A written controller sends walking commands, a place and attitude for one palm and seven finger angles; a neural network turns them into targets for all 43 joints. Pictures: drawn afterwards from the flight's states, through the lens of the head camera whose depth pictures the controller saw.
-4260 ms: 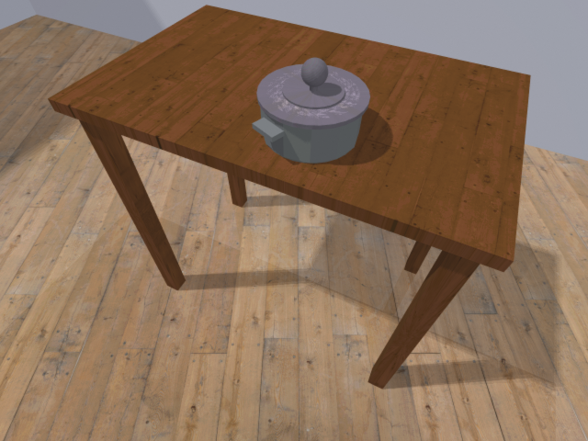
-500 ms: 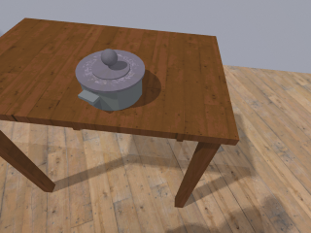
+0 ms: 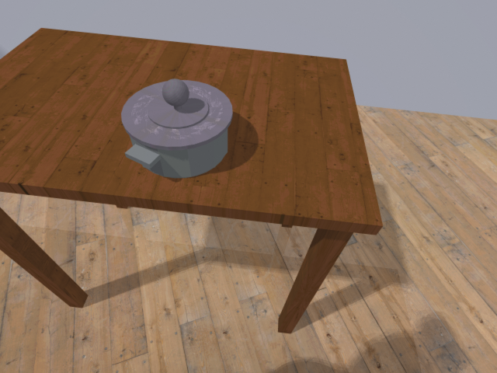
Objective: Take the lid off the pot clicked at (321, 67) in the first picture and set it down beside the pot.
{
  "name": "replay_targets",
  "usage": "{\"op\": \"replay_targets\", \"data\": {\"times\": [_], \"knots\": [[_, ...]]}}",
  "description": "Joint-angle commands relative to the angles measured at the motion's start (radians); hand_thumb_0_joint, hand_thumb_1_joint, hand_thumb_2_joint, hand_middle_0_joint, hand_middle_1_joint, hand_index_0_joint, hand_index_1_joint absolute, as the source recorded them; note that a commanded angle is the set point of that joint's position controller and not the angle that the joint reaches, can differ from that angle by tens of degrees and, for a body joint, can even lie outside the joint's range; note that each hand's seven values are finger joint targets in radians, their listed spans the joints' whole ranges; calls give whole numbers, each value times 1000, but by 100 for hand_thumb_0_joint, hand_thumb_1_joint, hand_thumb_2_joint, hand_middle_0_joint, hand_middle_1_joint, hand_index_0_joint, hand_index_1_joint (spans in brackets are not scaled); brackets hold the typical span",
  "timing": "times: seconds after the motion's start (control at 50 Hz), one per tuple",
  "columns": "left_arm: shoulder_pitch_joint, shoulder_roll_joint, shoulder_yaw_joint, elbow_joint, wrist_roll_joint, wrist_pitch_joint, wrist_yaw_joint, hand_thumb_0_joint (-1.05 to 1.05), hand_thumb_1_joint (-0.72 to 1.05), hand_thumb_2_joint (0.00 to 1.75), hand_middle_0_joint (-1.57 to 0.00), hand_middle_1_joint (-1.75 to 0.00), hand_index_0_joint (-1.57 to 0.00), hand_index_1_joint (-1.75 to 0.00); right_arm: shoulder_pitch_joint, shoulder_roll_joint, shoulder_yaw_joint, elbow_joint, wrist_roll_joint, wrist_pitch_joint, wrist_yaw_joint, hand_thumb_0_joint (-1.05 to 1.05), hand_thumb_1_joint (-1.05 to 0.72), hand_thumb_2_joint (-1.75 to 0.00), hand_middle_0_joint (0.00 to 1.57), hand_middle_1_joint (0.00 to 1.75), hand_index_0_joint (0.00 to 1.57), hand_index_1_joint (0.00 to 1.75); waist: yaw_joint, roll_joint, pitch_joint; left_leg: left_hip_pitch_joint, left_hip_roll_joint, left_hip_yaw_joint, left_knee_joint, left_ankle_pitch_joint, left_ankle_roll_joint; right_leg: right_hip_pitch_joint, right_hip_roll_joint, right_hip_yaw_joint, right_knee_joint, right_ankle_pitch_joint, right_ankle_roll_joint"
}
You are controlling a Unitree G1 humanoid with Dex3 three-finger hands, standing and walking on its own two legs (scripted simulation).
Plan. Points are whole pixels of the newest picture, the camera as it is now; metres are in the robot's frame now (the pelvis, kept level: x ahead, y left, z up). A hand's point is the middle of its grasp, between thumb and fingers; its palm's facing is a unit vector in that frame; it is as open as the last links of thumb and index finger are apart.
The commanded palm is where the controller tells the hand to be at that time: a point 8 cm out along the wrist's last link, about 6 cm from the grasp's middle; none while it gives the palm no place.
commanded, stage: lift the closed hand beside the body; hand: left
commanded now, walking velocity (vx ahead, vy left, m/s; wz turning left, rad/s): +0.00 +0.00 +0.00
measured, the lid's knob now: (175, 92) +0.52 +0.17 +0.17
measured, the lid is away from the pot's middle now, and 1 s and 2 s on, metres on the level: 0.00 0.00 0.00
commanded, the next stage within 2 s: raise the hand higher, near the body in 0.72 s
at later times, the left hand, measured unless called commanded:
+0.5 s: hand out of the picture +0.09 +0.20 +0.00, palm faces +0.25 -0.92 -0.29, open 4.5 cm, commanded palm +0.06 +0.24 +0.04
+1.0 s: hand out of the picture +0.09 +0.20 +0.11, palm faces +0.30 -0.85 -0.43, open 3.1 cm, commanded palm +0.03 +0.24 +0.14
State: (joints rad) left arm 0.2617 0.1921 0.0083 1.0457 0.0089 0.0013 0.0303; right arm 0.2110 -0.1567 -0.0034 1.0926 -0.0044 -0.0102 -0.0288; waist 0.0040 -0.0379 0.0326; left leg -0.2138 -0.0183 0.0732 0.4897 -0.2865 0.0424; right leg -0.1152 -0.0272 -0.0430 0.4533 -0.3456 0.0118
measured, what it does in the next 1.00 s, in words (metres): shifts its weight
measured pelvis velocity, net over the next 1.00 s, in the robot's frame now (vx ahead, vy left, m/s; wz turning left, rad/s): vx -0.05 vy -0.03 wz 0.00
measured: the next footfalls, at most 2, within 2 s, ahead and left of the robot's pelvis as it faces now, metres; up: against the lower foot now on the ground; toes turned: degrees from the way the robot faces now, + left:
none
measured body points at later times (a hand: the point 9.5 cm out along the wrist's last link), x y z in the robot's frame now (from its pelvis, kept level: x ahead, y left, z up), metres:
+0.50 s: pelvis -0.04 -0.02 +0.00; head -0.06 -0.03 +0.45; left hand +0.08 +0.24 +0.02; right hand +0.18 -0.23 -0.04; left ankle -0.02 +0.09 -0.74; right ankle -0.07 -0.12 -0.74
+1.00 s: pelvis -0.05 -0.03 +0.01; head -0.07 -0.05 +0.46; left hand +0.07 +0.25 +0.13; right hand +0.13 -0.24 -0.08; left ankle -0.02 +0.09 -0.74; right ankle -0.07 -0.12 -0.74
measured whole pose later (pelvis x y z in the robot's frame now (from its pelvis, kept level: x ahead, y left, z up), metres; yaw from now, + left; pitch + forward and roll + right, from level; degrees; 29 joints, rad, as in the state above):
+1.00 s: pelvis -0.05 -0.03 +0.01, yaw +0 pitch -6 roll +0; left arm 0.70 0.30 0.22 -0.39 -0.04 -0.11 0.06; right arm 0.23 -0.20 0.00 0.65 0.00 -0.16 -0.07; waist 0.06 0.07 0.04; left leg -0.12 0.03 0.05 0.40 -0.18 0.00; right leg -0.02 0.03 -0.06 0.36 -0.24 -0.03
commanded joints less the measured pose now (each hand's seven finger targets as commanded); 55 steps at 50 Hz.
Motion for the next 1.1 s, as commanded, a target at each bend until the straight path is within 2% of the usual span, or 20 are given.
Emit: {"op": "replay_targets", "data": {"times": [0.0,0.06,0.08,0.1,0.12,0.14,0.16,0.22,0.26,0.32,0.38,0.42,0.5,0.56,0.62,0.74,0.8,0.86,1.0,1.08], "knots": [[61,105,24,-40,3,-14,11,0,90,90,-20,-30,-20,-30,42,-126,-20,-45,-1,-19,-9,0,-90,-90,20,30,20,30,-1,39,-20,64,123,-131,-65,331,2,-56,-89,68,-64,283,-33],[62,105,25,-41,2,-13,11,0,90,90,-20,-30,-20,-30,40,-128,-20,-46,-1,-20,-9,0,-90,-90,20,30,20,30,2,46,-23,69,125,-134,-68,337,4,-54,-88,64,-63,272,-32],[117,80,7,-13,20,-35,50,0,90,90,-20,-30,-20,-30,8,-151,-21,-104,1,-23,-2,0,-90,-90,20,30,20,30,4,89,13,42,133,-101,113,572,-19,-112,-109,116,-47,554,-21],[-480,306,97,-1202,-83,-162,61,0,90,90,-24,-35,-24,-35,49,-232,-29,-385,55,-197,19,0,-90,-90,20,30,20,30,31,249,-431,289,52,-149,-57,658,-63,21,-39,21,7,546,-47],[-266,344,121,-1184,-53,-102,126,0,90,90,-29,-40,-29,-40,-13,-169,1,-358,60,-270,-4,0,-90,-90,20,30,20,30,20,361,-381,370,72,-131,-45,714,-77,-52,-9,12,28,368,-55],[-124,289,89,-1185,-22,-48,141,0,90,90,-33,-44,-33,-44,7,-202,-4,-358,40,-301,-15,0,-90,-90,20,30,20,30,34,404,-421,354,86,-153,-71,712,-91,-61,-3,6,26,270,-59],[172,51,-1,-981,-28,46,140,0,90,90,-38,-49,-38,-49,-19,-153,-2,-335,55,-299,-10,0,-90,-90,20,30,20,30,28,338,-330,324,80,-146,-87,744,-85,-53,-1,-19,2,269,-52],[491,-57,-2,-726,4,83,111,0,90,90,-51,-64,-51,-64,-67,-175,-65,-412,27,-264,34,0,-90,-90,20,30,20,30,53,-27,-86,134,79,-130,-94,676,-55,-70,20,-67,-67,328,-33],[580,-55,-10,-778,11,59,58,0,90,90,-60,-73,-60,-73,-103,-173,-84,-478,20,-207,53,0,-90,-90,20,30,20,30,55,-179,8,45,70,-99,-90,539,-36,-92,17,-66,-63,353,-22],[480,106,128,-962,-9,-11,30,0,90,90,-73,-88,-73,-88,-159,-183,-81,-589,34,-167,41,0,-90,-90,20,30,20,30,54,-172,48,-7,49,-60,-108,270,-34,-116,12,-51,-98,242,-23],[232,258,236,-1361,-33,-100,51,0,90,90,-86,-102,-86,-102,-147,-159,-42,-663,20,-178,0,0,-90,-90,20,30,20,30,52,57,-92,94,27,-51,-124,182,-25,-75,7,-6,-119,176,-23],[182,252,228,-1432,-38,-101,67,0,90,90,-95,-112,-95,-112,-127,-149,-28,-666,14,-181,-18,0,-90,-90,20,30,20,30,34,143,-96,126,29,-45,-119,152,-23,-93,9,3,-141,156,-23],[255,95,86,-1353,-42,-93,48,0,90,90,-112,-131,-112,-131,-108,-152,-17,-674,10,-180,-28,0,-90,-90,20,30,20,30,5,126,4,139,21,-43,-120,55,-17,-157,20,1,-183,70,-19],[265,164,147,-1450,-50,-118,44,0,90,90,-126,-145,-126,-145,-124,-165,-22,-690,6,-186,-33,0,-90,-90,20,30,20,30,22,46,-3,139,16,-45,-118,33,-9,-146,17,9,-218,18,-16],[286,290,293,-1530,-54,-139,63,0,90,90,-130,-150,-130,-150,-147,-157,-24,-681,1,-195,-47,0,-90,-90,20,30,20,30,51,74,-6,149,13,-38,-111,60,-12,-132,12,31,-248,1,-18],[413,202,244,-1569,-56,-148,46,0,90,90,-130,-150,-130,-150,-166,-138,-19,-670,-1,-211,-41,0,-90,-90,20,30,20,30,60,95,12,159,21,-46,-123,128,-10,-94,20,19,-224,95,-19],[419,256,298,-1648,-52,-162,50,0,90,90,-130,-150,-130,-150,-173,-143,-24,-668,-2,-221,-43,0,-90,-90,20,30,20,30,73,93,-18,172,24,-46,-118,161,-7,-70,20,25,-218,128,-16],[436,248,313,-1604,-52,-162,50,0,90,90,-130,-150,-130,-150,-183,-140,-29,-651,-1,-221,-49,0,-90,-90,20,30,20,30,72,1,23,164,28,-45,-121,152,-5,-91,25,25,-231,109,-10],[425,268,329,-1722,-49,-184,57,0,90,90,-130,-150,-130,-150,-173,-150,-29,-646,-1,-239,-52,0,-90,-90,20,30,20,30,79,81,-54,209,26,-44,-118,206,-3,-52,26,30,-210,187,-11],[408,264,342,-1713,-51,-179,63,0,90,90,-130,-150,-130,-150,-174,-145,-27,-632,-1,-239,-54,0,-90,-90,20,30,20,30,76,66,-10,201,29,-49,-126,206,-7,-63,33,22,-211,197,-13]]}}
